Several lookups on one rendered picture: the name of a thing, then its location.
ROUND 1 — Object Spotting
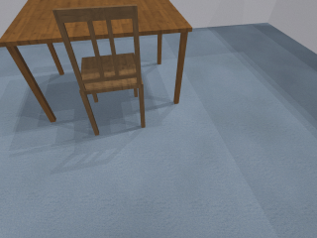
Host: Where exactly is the chair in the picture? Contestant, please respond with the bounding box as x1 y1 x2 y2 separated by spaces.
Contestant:
53 4 146 136

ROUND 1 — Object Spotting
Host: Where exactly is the table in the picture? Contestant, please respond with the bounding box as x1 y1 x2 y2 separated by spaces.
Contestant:
0 0 192 123

